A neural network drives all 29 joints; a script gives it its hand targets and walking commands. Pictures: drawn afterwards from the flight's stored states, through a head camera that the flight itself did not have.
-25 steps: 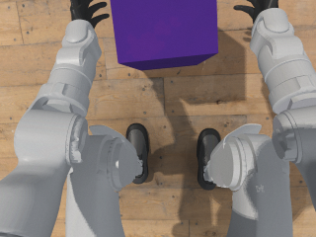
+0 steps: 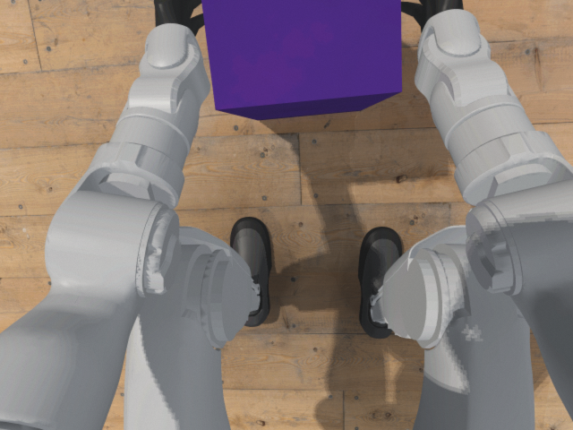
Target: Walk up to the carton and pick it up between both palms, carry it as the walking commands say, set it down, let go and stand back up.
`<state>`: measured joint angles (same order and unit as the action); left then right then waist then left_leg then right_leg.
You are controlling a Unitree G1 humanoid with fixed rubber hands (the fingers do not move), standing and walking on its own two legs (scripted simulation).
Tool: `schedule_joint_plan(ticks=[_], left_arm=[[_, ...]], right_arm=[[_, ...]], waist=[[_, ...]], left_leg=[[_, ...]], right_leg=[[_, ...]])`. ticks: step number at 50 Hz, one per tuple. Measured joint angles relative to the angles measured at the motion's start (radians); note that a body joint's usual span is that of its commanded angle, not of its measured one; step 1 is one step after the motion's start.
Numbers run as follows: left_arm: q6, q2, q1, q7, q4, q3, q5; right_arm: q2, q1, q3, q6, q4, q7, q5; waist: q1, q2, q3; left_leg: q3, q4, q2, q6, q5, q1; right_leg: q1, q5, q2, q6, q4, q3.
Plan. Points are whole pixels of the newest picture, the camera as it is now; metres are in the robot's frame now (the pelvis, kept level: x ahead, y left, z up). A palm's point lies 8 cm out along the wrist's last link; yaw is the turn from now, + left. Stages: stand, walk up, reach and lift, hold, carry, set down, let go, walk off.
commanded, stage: reach and lift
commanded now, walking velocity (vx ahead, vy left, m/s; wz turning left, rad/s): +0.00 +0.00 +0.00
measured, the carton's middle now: (303, 44) +0.52 +0.02 -0.24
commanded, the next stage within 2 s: none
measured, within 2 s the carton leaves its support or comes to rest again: leaves its support in 0.58 s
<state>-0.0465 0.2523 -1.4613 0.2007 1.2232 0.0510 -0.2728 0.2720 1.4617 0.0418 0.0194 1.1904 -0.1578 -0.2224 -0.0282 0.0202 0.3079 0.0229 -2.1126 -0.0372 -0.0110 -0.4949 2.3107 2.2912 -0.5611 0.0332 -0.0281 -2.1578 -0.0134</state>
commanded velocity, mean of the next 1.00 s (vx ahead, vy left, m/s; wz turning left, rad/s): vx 0.00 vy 0.00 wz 0.00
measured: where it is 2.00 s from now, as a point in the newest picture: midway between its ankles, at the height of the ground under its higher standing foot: (312, 293)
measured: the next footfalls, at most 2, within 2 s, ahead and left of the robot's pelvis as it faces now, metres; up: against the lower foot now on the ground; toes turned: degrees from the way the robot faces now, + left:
none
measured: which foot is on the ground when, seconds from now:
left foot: down 0.00-1.00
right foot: down 0.00-1.00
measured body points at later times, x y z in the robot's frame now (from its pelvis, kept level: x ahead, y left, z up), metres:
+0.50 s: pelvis +0.00 +0.00 -0.02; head +0.36 +0.00 +0.24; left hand +0.55 +0.15 -0.19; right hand +0.56 -0.12 -0.19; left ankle +0.13 +0.12 -0.34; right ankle +0.11 -0.12 -0.34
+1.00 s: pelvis +0.01 +0.01 +0.01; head +0.34 -0.02 +0.31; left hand +0.54 +0.13 -0.12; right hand +0.55 -0.13 -0.12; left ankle +0.13 +0.13 -0.34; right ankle +0.11 -0.12 -0.34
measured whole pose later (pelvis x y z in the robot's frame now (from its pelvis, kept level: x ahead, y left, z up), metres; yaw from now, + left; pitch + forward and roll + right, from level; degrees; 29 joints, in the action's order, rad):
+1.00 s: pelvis +0.01 +0.01 +0.01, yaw -2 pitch +41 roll +1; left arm 0.23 0.03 -1.24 0.17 0.79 0.45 0.11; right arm 0.12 1.30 -0.25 -0.26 0.90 -0.13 0.09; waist -0.04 0.01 0.11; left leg -0.04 -2.10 0.06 0.05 -0.53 2.29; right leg 2.29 -0.56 -0.08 0.04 -2.13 0.04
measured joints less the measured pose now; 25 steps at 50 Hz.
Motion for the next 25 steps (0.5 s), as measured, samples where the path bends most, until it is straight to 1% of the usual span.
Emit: schedule_joint_plan(ticks=[5, 10, 14, 16, 18, 21, 25], left_arm=[[-0.007, -0.002, 0.002, 0.011, -0.007, -0.017, -0.013], [-0.012, -0.002, 0.002, 0.016, -0.013, -0.033, -0.027], [-0.012, -0.008, -0.004, 0.015, -0.006, -0.013, -0.019], [-0.003, -0.014, -0.011, 0.013, 0.002, 0.014, 0.001], [0.018, -0.019, -0.016, 0.008, 0.000, 0.045, 0.032], [0.057, -0.026, -0.009, -0.003, -0.024, 0.087, 0.079], [0.109, -0.027, -0.004, -0.026, -0.048, 0.121, 0.126]], right_arm=[[-0.020, 0.007, -0.014, 0.009, 0.006, -0.014, 0.019], [-0.020, 0.007, -0.025, 0.018, 0.008, -0.011, 0.019], [-0.025, 0.017, -0.053, 0.015, 0.022, -0.007, 0.034], [-0.028, 0.027, -0.075, 0.003, 0.033, -0.003, 0.052], [-0.030, 0.032, -0.103, -0.018, 0.035, 0.006, 0.076], [-0.034, 0.023, -0.140, -0.056, 0.012, 0.024, 0.111], [-0.038, 0.011, -0.170, -0.109, -0.025, 0.043, 0.148]], waist=[[0.002, -0.001, 0.000], [0.002, -0.002, 0.003], [0.003, -0.003, 0.003], [0.004, -0.002, 0.002], [0.007, 0.001, -0.001], [0.014, 0.004, -0.002], [0.010, 0.011, -0.005]], left_leg=[[-0.005, 0.006, 0.012, 0.006, 0.002, 0.000], [-0.010, 0.009, 0.021, 0.008, 0.004, 0.001], [-0.012, 0.005, 0.029, 0.010, 0.005, 0.004], [-0.014, -0.002, 0.034, 0.010, 0.006, 0.009], [-0.017, -0.012, 0.043, 0.012, 0.008, 0.015], [-0.017, -0.033, 0.053, 0.016, 0.008, 0.022], [-0.019, -0.062, 0.051, 0.015, -0.003, 0.027]], right_leg=[[-0.002, -0.001, 0.002, 0.001, 0.005, 0.000], [-0.005, 0.000, 0.002, 0.004, 0.010, 0.000], [-0.003, 0.001, -0.002, 0.010, 0.007, 0.004], [-0.001, 0.000, -0.008, 0.011, 0.001, 0.007], [0.001, -0.001, -0.020, 0.024, -0.010, 0.012], [0.004, 0.005, -0.029, 0.027, -0.033, 0.020], [0.008, -0.020, -0.035, 0.034, -0.062, 0.020]])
